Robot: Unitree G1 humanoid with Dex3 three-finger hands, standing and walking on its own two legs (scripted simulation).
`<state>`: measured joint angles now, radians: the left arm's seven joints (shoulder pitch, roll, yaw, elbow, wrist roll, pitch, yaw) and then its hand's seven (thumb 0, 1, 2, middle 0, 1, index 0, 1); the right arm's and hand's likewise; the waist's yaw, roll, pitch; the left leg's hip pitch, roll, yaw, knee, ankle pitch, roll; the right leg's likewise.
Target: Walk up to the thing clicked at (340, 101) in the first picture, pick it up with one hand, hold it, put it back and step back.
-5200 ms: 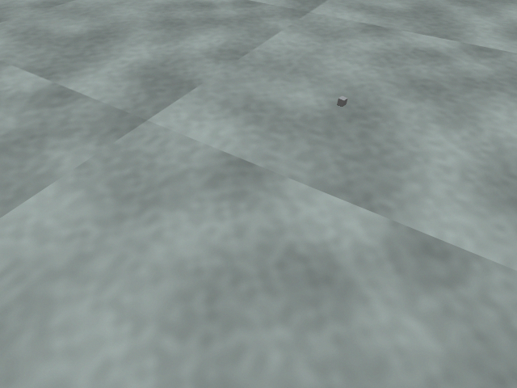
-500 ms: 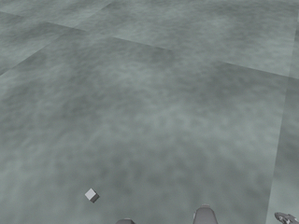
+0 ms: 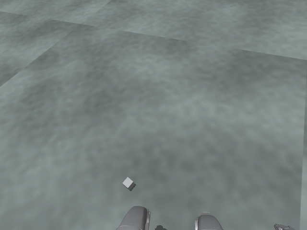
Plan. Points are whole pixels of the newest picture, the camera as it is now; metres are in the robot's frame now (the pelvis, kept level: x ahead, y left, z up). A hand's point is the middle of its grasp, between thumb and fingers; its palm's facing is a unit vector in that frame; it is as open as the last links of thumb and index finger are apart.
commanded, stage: walk up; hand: left
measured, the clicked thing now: (128, 183) +0.46 +0.26 -0.71
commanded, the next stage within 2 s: stand in 1.94 s
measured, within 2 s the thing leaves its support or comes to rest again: neither
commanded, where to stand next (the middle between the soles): +0.05 +0.06 m, yaw -6 degrees
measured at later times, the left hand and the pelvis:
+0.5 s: hand out of the picture +0.04 +0.42 -0.14, palm faces -0.16 -0.91 -0.38, open 7.4 cm; pelvis -0.04 +0.14 +0.02, yaw -7 degrees
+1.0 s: hand out of the picture +0.13 +0.32 -0.11, palm faces -0.18 -0.91 -0.37, open 7.4 cm; pelvis -0.04 +0.10 +0.02, yaw -9 degrees
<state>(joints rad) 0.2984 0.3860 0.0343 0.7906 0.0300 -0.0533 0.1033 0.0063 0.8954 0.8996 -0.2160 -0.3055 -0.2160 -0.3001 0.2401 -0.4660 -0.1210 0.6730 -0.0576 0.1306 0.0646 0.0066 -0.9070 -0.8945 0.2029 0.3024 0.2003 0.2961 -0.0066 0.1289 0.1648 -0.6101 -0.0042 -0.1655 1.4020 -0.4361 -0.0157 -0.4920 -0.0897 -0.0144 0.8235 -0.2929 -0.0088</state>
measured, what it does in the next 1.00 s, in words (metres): steps to the left: left foot, then right foot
